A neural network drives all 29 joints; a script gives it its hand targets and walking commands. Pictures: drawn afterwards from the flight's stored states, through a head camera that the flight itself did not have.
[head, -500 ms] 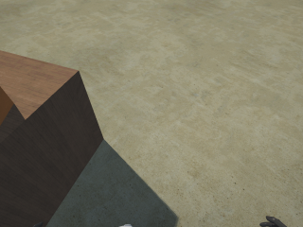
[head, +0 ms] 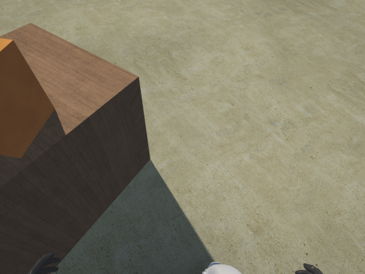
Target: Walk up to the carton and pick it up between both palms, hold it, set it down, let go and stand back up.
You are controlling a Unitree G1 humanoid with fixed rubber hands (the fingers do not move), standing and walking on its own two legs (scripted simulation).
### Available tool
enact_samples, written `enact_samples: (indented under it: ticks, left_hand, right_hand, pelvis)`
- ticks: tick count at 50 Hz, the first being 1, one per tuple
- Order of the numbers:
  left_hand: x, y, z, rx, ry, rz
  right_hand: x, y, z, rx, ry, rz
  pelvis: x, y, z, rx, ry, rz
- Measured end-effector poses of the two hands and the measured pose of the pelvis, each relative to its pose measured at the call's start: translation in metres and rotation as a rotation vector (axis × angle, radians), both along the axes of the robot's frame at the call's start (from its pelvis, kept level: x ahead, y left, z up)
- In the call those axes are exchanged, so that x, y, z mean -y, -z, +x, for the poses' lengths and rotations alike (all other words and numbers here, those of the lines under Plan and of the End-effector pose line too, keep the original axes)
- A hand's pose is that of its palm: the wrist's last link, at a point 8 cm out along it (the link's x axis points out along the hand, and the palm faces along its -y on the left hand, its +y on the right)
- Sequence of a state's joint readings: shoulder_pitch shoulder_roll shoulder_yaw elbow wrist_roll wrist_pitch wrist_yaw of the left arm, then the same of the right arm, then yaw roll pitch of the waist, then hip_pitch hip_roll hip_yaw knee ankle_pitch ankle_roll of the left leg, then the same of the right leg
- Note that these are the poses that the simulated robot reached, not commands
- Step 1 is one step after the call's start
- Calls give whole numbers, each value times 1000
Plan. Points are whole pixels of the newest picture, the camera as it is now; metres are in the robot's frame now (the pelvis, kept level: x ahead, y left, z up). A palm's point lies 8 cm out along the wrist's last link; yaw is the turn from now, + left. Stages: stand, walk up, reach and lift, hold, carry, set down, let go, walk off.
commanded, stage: walk up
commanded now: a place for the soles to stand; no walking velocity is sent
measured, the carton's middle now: out of the picture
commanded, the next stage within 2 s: none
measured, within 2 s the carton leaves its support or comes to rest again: neither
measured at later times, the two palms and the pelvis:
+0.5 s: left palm out of the picture +0.10 +0.38 -0.10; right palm (266, 201) +0.31 -0.22 -0.10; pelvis +0.12 +0.04 -0.02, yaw +11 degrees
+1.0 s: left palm (14, 271) +0.17 +0.37 -0.10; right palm (261, 182) +0.37 -0.22 -0.12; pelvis +0.18 +0.02 -0.02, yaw +21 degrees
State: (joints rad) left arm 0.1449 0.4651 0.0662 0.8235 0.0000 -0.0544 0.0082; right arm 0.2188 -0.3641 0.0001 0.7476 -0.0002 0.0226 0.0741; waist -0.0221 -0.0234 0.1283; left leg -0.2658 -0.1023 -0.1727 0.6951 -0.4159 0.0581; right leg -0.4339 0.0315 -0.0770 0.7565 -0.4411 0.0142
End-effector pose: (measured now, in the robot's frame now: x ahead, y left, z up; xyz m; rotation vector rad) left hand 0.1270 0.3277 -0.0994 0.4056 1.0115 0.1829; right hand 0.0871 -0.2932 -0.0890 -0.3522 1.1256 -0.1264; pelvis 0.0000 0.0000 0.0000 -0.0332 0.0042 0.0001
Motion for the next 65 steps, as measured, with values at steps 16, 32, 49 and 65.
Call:
enact_samples:
  ticks: [16, 32, 49, 65]
  left_hand:
    - [-13, -34, -37, -21, -255, 94]
    - [-64, 22, 28, 7, -280, -62]
    - [-44, 2, 47, 8, -388, 38]
    - [-20, -56, -37, -15, -586, 160]
  right_hand:
    - [-20, 12, 163, 84, -259, 73]
    - [-87, -2, 218, 68, -297, -27]
    - [-70, 25, 276, 34, -366, -4]
    - [-73, 58, 289, -88, -507, 58]
  pelvis:
    - [3, 0, 82, 63, -142, 27]
    - [-59, 14, 139, 75, -283, -5]
    - [-26, 17, 181, 59, -351, 63]
    - [-7, 5, 171, 64, -477, 96]
